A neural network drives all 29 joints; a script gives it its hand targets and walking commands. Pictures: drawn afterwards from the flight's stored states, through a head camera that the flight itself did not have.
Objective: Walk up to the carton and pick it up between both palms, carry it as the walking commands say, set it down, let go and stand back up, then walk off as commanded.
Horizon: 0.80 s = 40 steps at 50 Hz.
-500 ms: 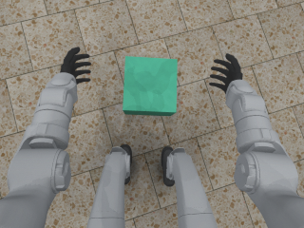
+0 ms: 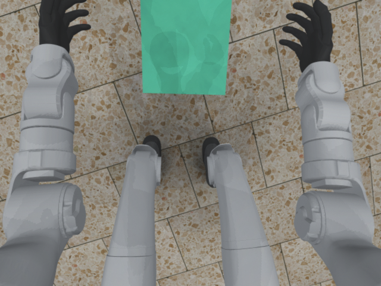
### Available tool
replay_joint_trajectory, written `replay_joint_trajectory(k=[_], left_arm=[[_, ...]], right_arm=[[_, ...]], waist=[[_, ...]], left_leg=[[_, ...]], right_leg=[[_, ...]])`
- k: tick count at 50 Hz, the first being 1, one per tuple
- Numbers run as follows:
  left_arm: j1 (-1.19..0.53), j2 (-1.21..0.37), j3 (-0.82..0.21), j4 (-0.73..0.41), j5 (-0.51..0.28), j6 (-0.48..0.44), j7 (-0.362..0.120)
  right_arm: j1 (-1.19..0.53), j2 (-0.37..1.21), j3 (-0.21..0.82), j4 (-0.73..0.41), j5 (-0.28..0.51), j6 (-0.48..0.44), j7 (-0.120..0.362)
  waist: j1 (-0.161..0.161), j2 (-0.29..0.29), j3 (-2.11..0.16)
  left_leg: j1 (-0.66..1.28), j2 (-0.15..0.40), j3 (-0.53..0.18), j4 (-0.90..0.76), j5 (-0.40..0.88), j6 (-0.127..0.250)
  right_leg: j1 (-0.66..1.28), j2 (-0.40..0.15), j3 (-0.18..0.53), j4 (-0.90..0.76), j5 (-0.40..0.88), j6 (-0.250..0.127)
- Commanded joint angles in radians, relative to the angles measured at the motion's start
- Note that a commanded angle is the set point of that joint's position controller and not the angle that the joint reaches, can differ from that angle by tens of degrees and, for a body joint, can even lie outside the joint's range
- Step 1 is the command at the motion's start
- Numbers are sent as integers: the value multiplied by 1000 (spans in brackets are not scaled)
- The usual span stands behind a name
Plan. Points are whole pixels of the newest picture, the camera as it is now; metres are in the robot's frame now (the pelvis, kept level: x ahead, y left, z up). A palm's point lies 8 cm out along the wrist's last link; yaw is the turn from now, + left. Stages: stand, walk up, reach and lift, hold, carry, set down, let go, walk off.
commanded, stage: reach and lift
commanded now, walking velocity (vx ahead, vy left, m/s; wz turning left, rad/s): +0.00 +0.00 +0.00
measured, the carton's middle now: (184, 51) +0.50 -0.02 -0.57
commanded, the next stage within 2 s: none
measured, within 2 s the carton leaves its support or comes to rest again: neither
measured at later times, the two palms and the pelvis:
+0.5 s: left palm (93, 62) +0.45 +0.20 -0.34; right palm (273, 75) +0.41 -0.22 -0.33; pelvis -0.07 +0.01 -0.15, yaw -3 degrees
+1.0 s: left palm (115, 57) +0.47 +0.18 -0.47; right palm (253, 65) +0.44 -0.21 -0.47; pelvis -0.07 +0.01 -0.27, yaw -3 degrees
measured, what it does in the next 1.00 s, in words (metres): lowers itself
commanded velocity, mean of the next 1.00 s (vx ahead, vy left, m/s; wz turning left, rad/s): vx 0.00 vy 0.00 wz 0.00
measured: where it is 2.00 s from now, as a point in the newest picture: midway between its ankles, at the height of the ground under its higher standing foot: (182, 172)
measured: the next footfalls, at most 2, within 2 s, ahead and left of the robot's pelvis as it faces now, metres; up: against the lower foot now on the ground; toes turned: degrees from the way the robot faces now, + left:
none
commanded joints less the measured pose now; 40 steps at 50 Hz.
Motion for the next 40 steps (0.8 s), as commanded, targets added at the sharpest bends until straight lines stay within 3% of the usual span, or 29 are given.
replay_joint_trajectory(k=[1,4,5,8,9,10,13,14,15,16,17,18,19,20,21,22,23,25,27,28,30,32,33,34,35,36,37,38,40], left_arm=[[-210,101,19,-226,-33,-116,16],[-80,141,96,-91,44,-142,28],[-180,156,56,-47,23,-133,27],[-252,160,45,-75,6,-89,27],[-257,83,-23,-93,-27,-92,42],[-308,149,33,-108,33,-72,51],[-290,113,-5,-207,-44,-89,54],[-268,120,19,-84,-34,-102,44],[-280,116,-11,-93,-48,-98,37],[-265,113,7,-17,-25,-85,37],[-454,241,7,-292,-69,-58,48],[-399,226,15,-26,-65,-51,45],[-415,241,8,-92,-65,-57,45],[-505,280,41,-230,-52,-24,61],[-493,292,24,12,-83,-17,48],[-581,312,10,-267,-113,-3,68],[-617,335,-32,11,-114,19,67],[-604,315,-20,-163,-150,8,61],[-665,288,-76,-85,-200,22,62],[-690,360,-36,-252,-180,17,87],[-739,347,-57,44,-181,28,88],[-775,374,-54,171,-167,32,72],[-898,401,-40,39,-167,34,90],[-904,407,-71,83,-199,43,88],[-860,351,-111,391,-212,16,78],[-920,351,-108,121,-212,43,81],[-842,344,-111,462,-189,15,70],[-883,312,-106,321,-191,9,65],[-900,303,-124,339,-197,-27,55]], right_arm=[[-227,-191,4,-287,-12,-113,-6],[-166,-39,-50,-210,-40,-140,8],[-220,-72,-73,-150,-29,-128,9],[-213,-187,-44,-46,12,-106,0],[-238,-240,-59,-32,4,-131,16],[-219,-276,-75,19,-8,-104,21],[-231,-273,-36,-86,-19,-105,30],[-183,-216,-9,32,6,-98,23],[-213,-209,-37,-4,-1,-105,15],[-209,-213,-50,66,13,-88,15],[-356,-305,-43,-225,24,-78,-11],[-344,-285,-6,-29,27,-64,-13],[-382,-223,37,-103,63,-54,-23],[-451,-252,45,-158,81,-25,-34],[-503,-240,53,-62,89,-6,-32],[-548,-301,43,-254,76,-1,-50],[-590,-294,76,-10,104,37,-55],[-596,-318,60,-177,73,36,-64],[-695,-328,60,-192,116,32,-75],[-713,-364,51,-303,100,36,-82],[-731,-379,9,-6,67,46,-79],[-798,-378,40,62,64,51,-79],[-899,-380,49,-12,105,45,-72],[-949,-404,62,-81,127,48,-76],[-908,-387,68,243,98,39,-78],[-940,-398,80,71,120,40,-71],[-854,-342,98,405,115,46,-59],[-871,-317,130,364,128,31,-37],[-886,-325,119,385,139,-2,-41]], waist=[[7,-3,-2127],[20,-187,-2066],[-14,-172,-2042],[59,137,-2179],[-8,219,-2074],[29,234,-2134],[-54,156,-2150],[-19,105,-2074],[-54,84,-2077],[-12,90,-2056],[-43,68,-2413],[-21,61,-2128],[34,67,-2134],[36,48,-2370],[35,-4,-2184],[3,6,-2465],[29,31,-2199],[4,41,-2240],[-9,47,-2155],[8,37,-2361],[-14,27,-1913],[-3,37,-1694],[38,27,-1784],[15,8,-1881],[11,-9,-1555],[-17,20,-1739],[20,23,-1485],[46,12,-1440],[18,18,-1555]], left_leg=[[568,28,67,91,484,-79],[-142,-27,111,20,594,14],[-72,-36,96,30,605,47],[798,20,8,215,937,9],[841,71,-46,249,804,-26],[858,59,-2,275,664,-54],[652,61,26,316,561,-83],[507,33,68,353,553,-59],[477,16,51,336,657,-48],[453,2,68,364,705,-26],[735,7,50,405,749,-10],[539,26,61,388,486,-3],[437,8,112,408,386,-9],[392,-24,141,387,361,-2],[253,-14,130,425,310,11],[403,-26,135,444,402,2],[243,-9,143,442,142,28],[375,7,147,484,213,-6],[297,-3,138,525,188,20],[392,-17,140,541,265,22],[168,5,129,537,-6,38],[46,24,129,559,-151,33],[94,14,117,559,-147,50],[165,24,126,576,-140,55],[-40,38,118,585,-278,59],[82,43,124,585,-209,57],[-43,49,122,607,-296,59],[-104,47,121,602,-271,52],[-63,53,131,639,-199,49]], right_leg=[[611,-2,-2,-21,802,-39],[950,-36,60,125,1200,18],[806,-24,14,156,1016,62],[-10,51,-94,146,546,57],[-256,42,-111,147,338,19],[-242,31,-119,143,238,2],[-36,20,-116,204,432,-24],[27,17,-72,230,516,-10],[59,36,-94,262,605,11],[-26,38,-92,297,586,25],[58,45,-109,266,504,30],[-67,32,-115,271,312,28],[61,26,-93,290,336,19],[307,37,-71,323,403,15],[208,26,-90,391,390,34],[366,35,-95,401,477,23],[223,16,-87,412,206,27],[196,8,-109,396,267,2],[112,8,-117,478,221,6],[214,19,-124,511,295,3],[-87,-5,-141,526,2,-3],[-190,-27,-115,510,-130,-11],[-163,-24,-129,547,-161,-5],[-138,-28,-141,538,-170,3],[-305,-49,-149,592,-295,9],[-211,-41,-147,565,-226,-6],[-352,-58,-140,598,-320,-8],[-324,-61,-121,596,-288,-4],[-293,-49,-112,617,-217,-7]])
